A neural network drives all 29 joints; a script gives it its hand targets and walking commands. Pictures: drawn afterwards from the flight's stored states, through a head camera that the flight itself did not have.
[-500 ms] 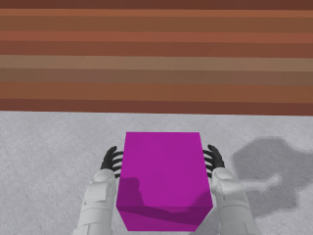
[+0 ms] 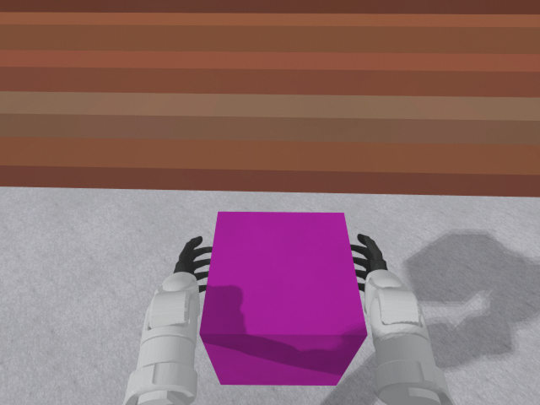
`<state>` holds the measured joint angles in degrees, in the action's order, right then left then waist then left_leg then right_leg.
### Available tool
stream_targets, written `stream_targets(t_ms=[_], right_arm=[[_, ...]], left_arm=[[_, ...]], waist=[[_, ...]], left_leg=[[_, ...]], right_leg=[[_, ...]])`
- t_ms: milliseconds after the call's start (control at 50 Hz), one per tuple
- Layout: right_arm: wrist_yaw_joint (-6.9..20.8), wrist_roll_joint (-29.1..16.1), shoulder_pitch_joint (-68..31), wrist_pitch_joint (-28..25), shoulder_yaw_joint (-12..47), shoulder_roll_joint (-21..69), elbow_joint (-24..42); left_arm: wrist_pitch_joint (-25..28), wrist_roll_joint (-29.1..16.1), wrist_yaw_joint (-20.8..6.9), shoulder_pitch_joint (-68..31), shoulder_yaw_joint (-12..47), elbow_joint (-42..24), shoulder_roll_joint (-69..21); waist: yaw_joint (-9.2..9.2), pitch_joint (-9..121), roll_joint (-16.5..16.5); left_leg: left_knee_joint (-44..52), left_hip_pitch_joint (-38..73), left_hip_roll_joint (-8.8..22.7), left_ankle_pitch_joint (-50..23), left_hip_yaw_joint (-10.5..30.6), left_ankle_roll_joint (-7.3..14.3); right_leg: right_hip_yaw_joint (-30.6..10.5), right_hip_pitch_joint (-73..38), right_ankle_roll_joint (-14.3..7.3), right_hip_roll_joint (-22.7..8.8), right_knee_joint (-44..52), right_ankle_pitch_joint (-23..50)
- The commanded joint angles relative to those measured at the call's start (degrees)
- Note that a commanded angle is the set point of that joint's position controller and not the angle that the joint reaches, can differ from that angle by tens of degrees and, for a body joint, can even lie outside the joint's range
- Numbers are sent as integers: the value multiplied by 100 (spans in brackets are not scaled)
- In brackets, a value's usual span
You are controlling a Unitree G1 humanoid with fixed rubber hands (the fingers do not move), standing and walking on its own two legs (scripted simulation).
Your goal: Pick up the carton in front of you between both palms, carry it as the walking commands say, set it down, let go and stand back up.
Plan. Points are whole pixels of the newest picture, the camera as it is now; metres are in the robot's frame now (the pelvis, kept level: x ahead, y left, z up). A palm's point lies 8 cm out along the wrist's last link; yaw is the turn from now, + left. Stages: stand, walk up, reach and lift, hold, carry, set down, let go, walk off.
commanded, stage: reach and lift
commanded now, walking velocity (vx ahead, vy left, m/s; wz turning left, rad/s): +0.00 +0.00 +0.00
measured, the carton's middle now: (279, 302) +0.30 +0.00 -0.04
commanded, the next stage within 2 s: hold in 0.50 s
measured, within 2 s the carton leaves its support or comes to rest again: neither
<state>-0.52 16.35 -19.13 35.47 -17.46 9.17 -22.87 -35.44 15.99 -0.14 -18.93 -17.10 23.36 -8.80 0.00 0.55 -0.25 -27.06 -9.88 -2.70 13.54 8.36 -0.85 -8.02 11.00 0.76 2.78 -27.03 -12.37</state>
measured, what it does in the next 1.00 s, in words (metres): stands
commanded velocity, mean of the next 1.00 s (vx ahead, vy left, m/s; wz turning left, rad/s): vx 0.00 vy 0.00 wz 0.00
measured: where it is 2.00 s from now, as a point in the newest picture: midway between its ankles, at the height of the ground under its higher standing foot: outside the picture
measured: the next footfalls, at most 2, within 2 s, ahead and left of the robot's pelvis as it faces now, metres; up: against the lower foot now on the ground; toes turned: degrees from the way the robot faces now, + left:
right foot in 1.76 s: +0.18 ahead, -0.08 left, +0.00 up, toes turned -6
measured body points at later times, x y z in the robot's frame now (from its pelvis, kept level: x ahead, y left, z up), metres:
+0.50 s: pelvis +0.02 +0.00 +0.01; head -0.02 +0.00 +0.45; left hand +0.31 +0.15 +0.03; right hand +0.31 -0.15 +0.03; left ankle +0.02 +0.13 -0.74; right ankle +0.03 -0.13 -0.74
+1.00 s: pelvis +0.00 +0.00 +0.00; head -0.04 +0.00 +0.45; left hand +0.30 +0.15 +0.04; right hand +0.30 -0.15 +0.04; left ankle +0.02 +0.13 -0.74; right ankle +0.03 -0.13 -0.74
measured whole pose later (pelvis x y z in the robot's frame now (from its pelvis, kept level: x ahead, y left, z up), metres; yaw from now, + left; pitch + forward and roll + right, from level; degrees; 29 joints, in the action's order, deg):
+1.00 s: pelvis +0.00 +0.00 +0.00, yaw +0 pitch -7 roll +0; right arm 0.0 15.5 -16.5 42.7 -14.5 9.0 -14.6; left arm -43.0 15.3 -0.3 -16.3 -13.9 14.8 -9.0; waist 0.2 -1.2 -0.2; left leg -22.6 -4.0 -2.3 11.7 7.8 -0.6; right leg -7.8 5.1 0.7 2.3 -22.5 -10.5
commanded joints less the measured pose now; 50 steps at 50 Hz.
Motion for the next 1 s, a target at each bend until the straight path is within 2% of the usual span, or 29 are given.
stream_targets(t_ms=[0,220,460,560,600,680,720,840,980], right_arm=[[1495,-1424,-2922,-58,3389,5717,35],[1413,-1544,-2347,88,3647,5558,645],[1412,-1637,-2205,244,3768,5427,979],[1402,-1897,-2258,404,4199,5498,1518],[1371,-1867,-2174,547,4138,5346,1522],[1365,-1564,-2193,681,3605,5044,1036],[1406,-1542,-2406,657,3548,5132,947],[1471,-1671,-2908,561,3741,5431,1049],[1457,-1636,-3054,527,3712,5431,940]], left_arm=[[118,-1396,-1462,-3124,3307,-240,-5563],[-35,-1534,-1390,-2569,3622,-842,-5425],[-204,-1608,-1343,-2361,3761,-1188,-5383],[-374,-1875,-1308,-2425,4215,-1785,-5517],[-521,-1840,-1277,-2314,4117,-1777,-5359],[-658,-1556,-1276,-2332,3604,-1252,-5041],[-636,-1543,-1330,-2563,3570,-1144,-5122],[-534,-1658,-1420,-3073,3726,-1195,-5407],[-498,-1587,-1404,-3155,3650,-1061,-5364]], waist=[[14,1589,34],[-27,1605,40],[-2,1487,-12],[4,1838,-33],[2,1657,-29],[-4,733,11],[-14,679,18],[10,1241,21],[47,1273,18]], left_leg=[[590,266,-269,-746,-450,33],[676,577,-298,-1408,-396,-9],[762,712,-311,-1577,-375,-36],[795,999,-308,-1898,-345,-64],[863,968,-293,-1772,-337,-64],[993,593,-270,-787,-398,-11],[999,532,-256,-468,-432,8],[893,609,-250,-591,-446,26],[891,543,-244,-393,-461,28]], right_leg=[[427,-828,39,230,490,829],[405,-1084,66,267,583,1535],[393,-1133,68,305,661,1608],[376,-1323,81,319,701,1881],[370,-1302,69,314,763,1750],[417,-966,30,271,894,767],[441,-888,25,252,912,449],[442,-1049,27,256,800,596],[442,-1028,22,253,778,405]])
